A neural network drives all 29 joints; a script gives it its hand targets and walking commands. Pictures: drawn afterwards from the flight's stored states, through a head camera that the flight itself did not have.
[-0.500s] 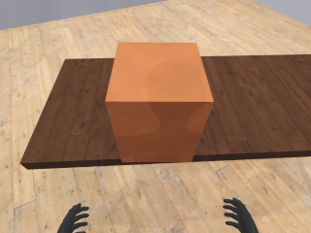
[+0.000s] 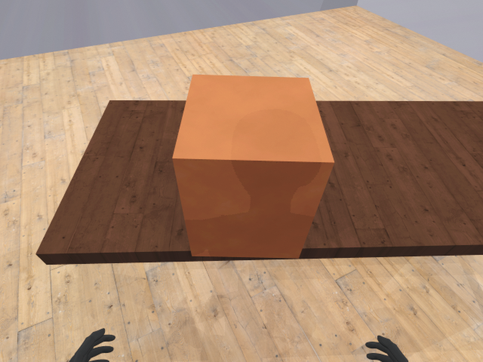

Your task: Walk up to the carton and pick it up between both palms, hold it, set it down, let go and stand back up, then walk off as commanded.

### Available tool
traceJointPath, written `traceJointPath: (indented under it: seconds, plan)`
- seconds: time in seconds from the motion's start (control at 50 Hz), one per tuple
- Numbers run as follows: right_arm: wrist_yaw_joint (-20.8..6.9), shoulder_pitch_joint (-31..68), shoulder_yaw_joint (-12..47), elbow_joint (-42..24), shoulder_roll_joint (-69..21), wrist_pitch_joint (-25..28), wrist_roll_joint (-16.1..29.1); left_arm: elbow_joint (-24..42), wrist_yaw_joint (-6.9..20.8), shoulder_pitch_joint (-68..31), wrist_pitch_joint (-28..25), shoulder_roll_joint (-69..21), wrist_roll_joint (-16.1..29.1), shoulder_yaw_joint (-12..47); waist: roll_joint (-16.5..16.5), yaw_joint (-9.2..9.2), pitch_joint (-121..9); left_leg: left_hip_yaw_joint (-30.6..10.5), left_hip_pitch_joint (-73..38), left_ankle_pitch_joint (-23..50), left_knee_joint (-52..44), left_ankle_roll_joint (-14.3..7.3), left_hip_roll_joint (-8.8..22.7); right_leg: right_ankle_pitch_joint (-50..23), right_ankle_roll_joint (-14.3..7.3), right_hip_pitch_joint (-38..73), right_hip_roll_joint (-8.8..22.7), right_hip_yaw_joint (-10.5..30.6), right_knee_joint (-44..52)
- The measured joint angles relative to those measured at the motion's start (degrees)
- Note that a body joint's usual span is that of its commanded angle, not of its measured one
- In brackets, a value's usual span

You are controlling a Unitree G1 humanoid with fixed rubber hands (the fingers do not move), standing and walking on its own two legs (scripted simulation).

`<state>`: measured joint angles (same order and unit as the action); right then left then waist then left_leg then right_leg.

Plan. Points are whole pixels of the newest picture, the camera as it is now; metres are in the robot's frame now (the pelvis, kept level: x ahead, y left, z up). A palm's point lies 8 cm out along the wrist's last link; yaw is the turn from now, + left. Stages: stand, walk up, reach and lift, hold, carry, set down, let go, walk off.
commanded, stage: stand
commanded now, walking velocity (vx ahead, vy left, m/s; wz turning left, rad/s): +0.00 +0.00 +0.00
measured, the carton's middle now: (248, 170) +0.43 +0.01 +0.10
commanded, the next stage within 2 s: walk off in 0.82 s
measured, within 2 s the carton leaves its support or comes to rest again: neither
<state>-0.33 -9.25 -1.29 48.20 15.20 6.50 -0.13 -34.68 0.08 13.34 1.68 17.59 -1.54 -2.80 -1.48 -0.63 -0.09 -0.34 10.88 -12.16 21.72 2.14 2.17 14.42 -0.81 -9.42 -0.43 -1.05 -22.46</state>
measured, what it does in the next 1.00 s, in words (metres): stands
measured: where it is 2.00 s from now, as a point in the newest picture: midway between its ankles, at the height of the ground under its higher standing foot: outside the picture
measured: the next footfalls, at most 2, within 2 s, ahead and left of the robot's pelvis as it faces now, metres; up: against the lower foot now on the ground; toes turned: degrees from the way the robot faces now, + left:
right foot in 1.86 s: -0.11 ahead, -0.04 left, +0.00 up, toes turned -3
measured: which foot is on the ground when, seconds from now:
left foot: down 0.00-1.00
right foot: down 0.00-1.00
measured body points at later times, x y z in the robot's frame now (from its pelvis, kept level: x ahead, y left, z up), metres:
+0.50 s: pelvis -0.01 +0.00 +0.00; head +0.00 +0.01 +0.45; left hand +0.09 +0.32 -0.11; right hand +0.10 -0.29 -0.11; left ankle -0.01 +0.14 -0.74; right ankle -0.03 -0.11 -0.74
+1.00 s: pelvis -0.01 +0.00 +0.00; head -0.01 +0.00 +0.45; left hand +0.07 +0.32 -0.11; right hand +0.08 -0.29 -0.12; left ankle -0.01 +0.14 -0.74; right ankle -0.03 -0.11 -0.74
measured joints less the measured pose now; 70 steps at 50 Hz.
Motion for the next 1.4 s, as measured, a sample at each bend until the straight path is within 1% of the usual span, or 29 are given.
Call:
traceJointPath:
  seconds: [0.06,0.14,0.46,0.68,1.06,1.12,1.16,1.22,1.26,1.28,1.3,1.34,1.36,1.4]
  plan:
    - [0.0,-0.79,0.01,0.59,2.14,-1.66,0.0,-2.51,0.0,-0.01,-0.75,2.66,-0.06,0.02,-0.01,-0.21,-0.12,-0.01,0.06,-0.49,0.91,-0.06,0.0,0.42,-0.05,-0.03,0.0,0.01,-0.83]
    - [0.01,-1.55,0.02,0.85,3.75,-2.6,0.0,-5.39,0.0,-0.02,-1.23,4.16,-0.06,0.04,0.09,-0.18,-0.12,-0.02,0.15,-0.59,1.42,-0.09,0.0,0.42,-0.06,-0.03,0.0,0.01,-1.15]
    - [-0.18,-1.72,0.02,2.89,4.15,-3.68,0.0,-13.07,0.21,-0.02,-2.06,4.33,-0.07,0.05,0.74,0.03,-0.12,-0.02,0.18,-0.59,1.77,-0.15,0.0,0.26,-0.06,-0.01,0.0,0.01,-1.34]
    - [-0.18,-1.67,0.02,4.79,4.15,-3.92,0.0,-16.15,0.21,-0.03,-2.17,4.34,-0.07,0.05,1.09,0.25,-0.13,-0.02,0.18,-0.59,1.77,-0.16,0.0,0.25,-0.06,0.0,0.01,0.01,-1.34]
    - [-0.18,-1.18,0.02,6.95,4.24,-4.55,0.0,-17.62,0.21,-0.03,-2.35,4.38,-0.03,0.06,1.68,0.52,0.24,-0.02,0.24,-0.22,2.07,-0.23,0.0,-0.13,-0.06,-0.01,0.01,0.01,-1.51]
    - [-0.1,-0.47,0.01,4.57,5.12,-5.59,0.0,-16.4,0.21,-0.19,-2.36,4.4,0.04,0.06,2.3,0.68,2.92,0.0,1.3,-0.36,5.38,-1.07,-0.02,-0.16,-0.06,0.0,0.0,0.02,-2.76]
    - [-0.09,-0.16,0.01,3.1,5.9,-6.26,0.0,-15.46,0.21,-0.19,-2.36,4.45,0.04,0.05,2.78,0.6,4.72,0.17,2.93,-0.73,9.96,-2.28,-0.05,-0.17,-0.06,0.03,0.01,0.05,-3.61]
    - [-0.09,-0.3,0.02,1.46,6.71,-7.65,0.0,-14.46,0.21,-0.2,-2.08,4.96,-0.02,0.04,3.09,0.42,6.19,0.15,5.25,-8.27,21.09,-3.02,-0.5,-0.39,0.07,0.01,0.08,0.06,-4.32]
    - [-0.09,-0.73,0.02,0.72,6.78,-8.22,0.0,-13.67,0.21,-0.21,-1.8,5.95,-0.07,0.03,2.61,0.51,6.52,0.07,5.43,-10.45,25.55,-3.12,-0.76,-0.58,0.4,-0.41,0.32,0.03,-4.71]
    - [-0.09,-1.01,-0.02,0.37,6.82,-8.26,0.0,-13.14,0.21,-0.26,-1.7,6.56,-0.07,0.04,2.28,0.66,6.54,0.03,5.39,-10.53,25.58,-3.18,-0.76,-0.61,0.77,-1.26,0.49,0.0,-5.28]
    - [-0.11,-1.3,-0.19,-0.03,6.93,-8.26,0.01,-12.5,0.21,-0.34,-1.62,7.11,-0.07,0.05,2.06,0.9,6.62,-0.12,5.02,-10.6,23.46,-3.27,-0.74,-0.52,1.31,-2.45,0.63,-0.05,-6.27]
    - [-0.11,-1.92,-0.63,-1.18,7.59,-8.26,0.01,-11.08,0.21,-0.7,-1.45,7.96,0.25,0.04,2.25,1.35,7.39,-1.21,3.3,-7.36,15.3,-2.99,-0.75,0.67,2.12,-5.8,0.63,-0.06,-10.5]
    - [-0.12,-1.7,-0.7,-1.21,7.3,-8.28,0.0,-10.99,0.2,-1.51,-1.19,8.46,0.61,0.03,1.53,1.32,9.19,-0.94,3.25,-8.11,15.91,-3.05,-1.26,4.04,1.67,-6.79,0.66,0.59,-14.02]
    - [-0.12,-2.01,-0.72,-1.36,6.52,-8.26,0.0,-11.01,0.2,-1.94,-0.28,8.75,0.94,0.06,0.86,1.41,10.99,-0.62,3.23,-8.13,16.5,-3.66,-1.39,11.45,0.6,-8.89,-0.94,1.18,-23.39]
